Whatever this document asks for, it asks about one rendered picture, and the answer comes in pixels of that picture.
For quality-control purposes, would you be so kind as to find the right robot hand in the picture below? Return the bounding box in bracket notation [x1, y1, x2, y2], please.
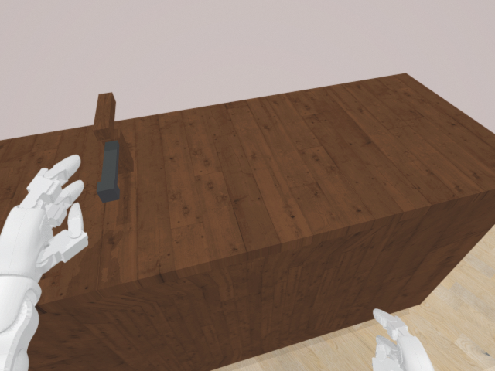
[372, 308, 435, 371]

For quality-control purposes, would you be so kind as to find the left robot hand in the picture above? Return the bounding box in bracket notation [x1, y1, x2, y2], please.
[0, 155, 88, 283]

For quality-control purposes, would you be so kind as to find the counter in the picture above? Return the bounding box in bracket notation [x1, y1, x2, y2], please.
[0, 73, 495, 371]

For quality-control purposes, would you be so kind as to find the tap lever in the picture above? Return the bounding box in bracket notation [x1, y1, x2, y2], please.
[97, 140, 120, 203]

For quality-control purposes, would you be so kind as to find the robot left forearm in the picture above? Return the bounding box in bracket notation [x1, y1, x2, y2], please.
[0, 274, 42, 371]

